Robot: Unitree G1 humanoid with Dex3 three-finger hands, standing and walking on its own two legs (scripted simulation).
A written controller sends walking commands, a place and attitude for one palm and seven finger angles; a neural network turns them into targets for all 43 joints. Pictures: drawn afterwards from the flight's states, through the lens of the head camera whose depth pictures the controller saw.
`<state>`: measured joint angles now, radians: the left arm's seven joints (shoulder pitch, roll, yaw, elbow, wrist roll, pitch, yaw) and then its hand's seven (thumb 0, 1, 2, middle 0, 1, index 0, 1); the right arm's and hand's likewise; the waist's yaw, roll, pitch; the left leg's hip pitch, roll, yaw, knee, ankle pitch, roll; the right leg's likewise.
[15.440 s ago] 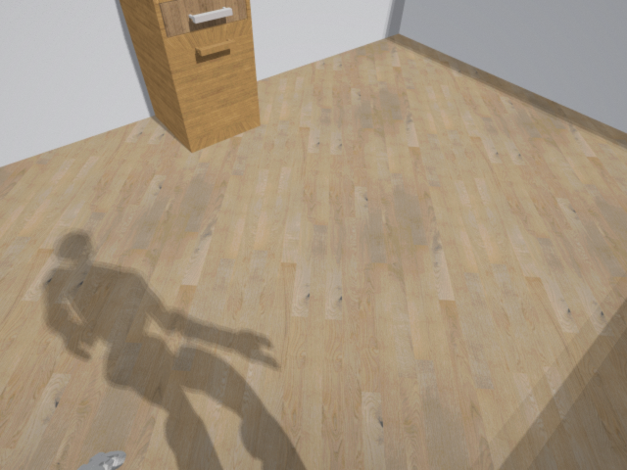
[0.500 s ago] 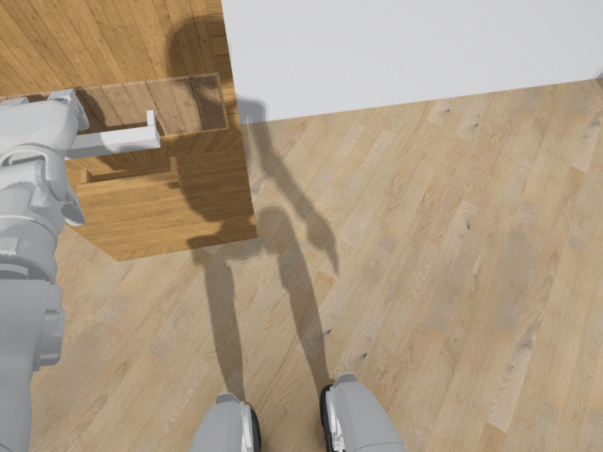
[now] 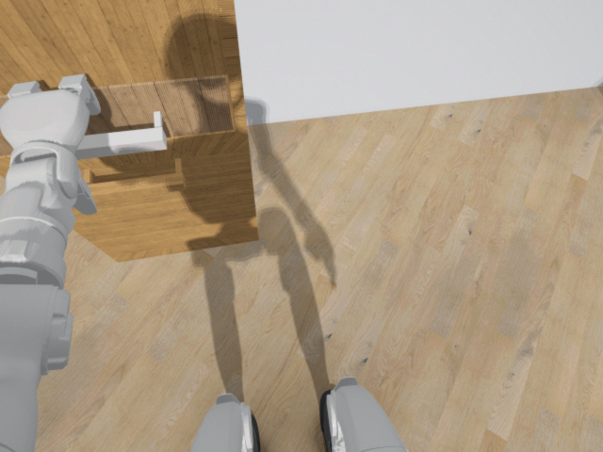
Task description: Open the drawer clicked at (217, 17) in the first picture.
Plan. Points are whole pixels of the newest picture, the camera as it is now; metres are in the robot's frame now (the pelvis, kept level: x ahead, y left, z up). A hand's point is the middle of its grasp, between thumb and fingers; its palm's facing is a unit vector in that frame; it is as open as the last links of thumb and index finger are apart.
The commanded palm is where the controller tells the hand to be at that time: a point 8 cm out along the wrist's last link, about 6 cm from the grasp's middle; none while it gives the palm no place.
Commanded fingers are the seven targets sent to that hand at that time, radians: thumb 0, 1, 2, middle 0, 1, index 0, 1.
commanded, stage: move the hooked fingers above the handle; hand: left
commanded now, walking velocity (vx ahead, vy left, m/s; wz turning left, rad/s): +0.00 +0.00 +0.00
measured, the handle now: (103, 134) +0.59 +0.25 -0.05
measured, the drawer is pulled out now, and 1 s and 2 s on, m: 0.00 0.00 0.00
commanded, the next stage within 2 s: lower the fingers behind the handle in 1.52 s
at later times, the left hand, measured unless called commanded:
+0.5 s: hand (70, 153) +0.52 +0.27 +0.00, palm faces -0.04 +0.00 -1.00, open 13.8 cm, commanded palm +0.51 +0.23 +0.06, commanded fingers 0.00 -0.50 0.30 -0.30 -1.20 -0.30 -1.20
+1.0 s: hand (72, 160) +0.51 +0.27 -0.01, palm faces -0.09 +0.01 -1.00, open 13.8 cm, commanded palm +0.51 +0.24 +0.05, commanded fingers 0.00 -0.50 0.30 -0.30 -1.20 -0.30 -1.20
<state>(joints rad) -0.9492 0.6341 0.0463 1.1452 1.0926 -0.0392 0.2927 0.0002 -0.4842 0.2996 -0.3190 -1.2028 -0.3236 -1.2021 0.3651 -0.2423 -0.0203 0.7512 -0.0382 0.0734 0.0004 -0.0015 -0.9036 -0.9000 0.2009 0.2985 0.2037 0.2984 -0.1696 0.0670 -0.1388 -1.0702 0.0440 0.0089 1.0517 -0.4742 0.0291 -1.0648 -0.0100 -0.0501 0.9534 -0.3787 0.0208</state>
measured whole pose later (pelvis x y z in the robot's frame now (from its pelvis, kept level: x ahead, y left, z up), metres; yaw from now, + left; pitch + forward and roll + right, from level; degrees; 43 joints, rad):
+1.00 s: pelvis +0.00 -0.01 +0.00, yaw +0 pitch +28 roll -2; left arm -0.89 0.62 0.07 1.14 1.11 -0.07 0.36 0.00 -0.48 0.30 -0.32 -1.20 -0.32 -1.20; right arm 0.36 -0.27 -0.05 0.75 -0.05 0.07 0.00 0.00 -0.90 -0.90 0.20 0.30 0.20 0.30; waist -0.14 0.07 -0.13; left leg -1.07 0.04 0.02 1.06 -0.48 0.02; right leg -1.08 -0.01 -0.04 0.98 -0.40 0.02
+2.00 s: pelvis +0.00 +0.00 -0.01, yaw -1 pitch +30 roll -4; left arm -0.94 0.62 0.09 1.19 1.16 -0.13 0.39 0.00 -0.49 0.30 -0.32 -1.20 -0.32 -1.20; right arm 0.36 -0.26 -0.02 0.74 -0.07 0.07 0.00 0.00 -0.90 -0.90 0.20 0.30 0.20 0.30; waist -0.20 0.06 -0.16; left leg -1.14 0.04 0.01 1.13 -0.51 0.03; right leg -1.14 -0.01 -0.04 1.04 -0.42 0.03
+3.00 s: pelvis -0.02 -0.01 -0.06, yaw -1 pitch +34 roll -5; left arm -1.05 0.69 0.06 1.19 1.15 -0.07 0.33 0.00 -0.49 0.30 -0.29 -1.20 -0.32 -1.20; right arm 0.32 -0.27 0.00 0.72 -0.05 0.02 0.01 0.00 -0.90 -0.90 0.20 0.30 0.20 0.30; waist -0.21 0.07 -0.16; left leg -1.38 0.05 -0.02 1.36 -0.57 0.02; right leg -1.38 -0.01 -0.07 1.26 -0.47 0.01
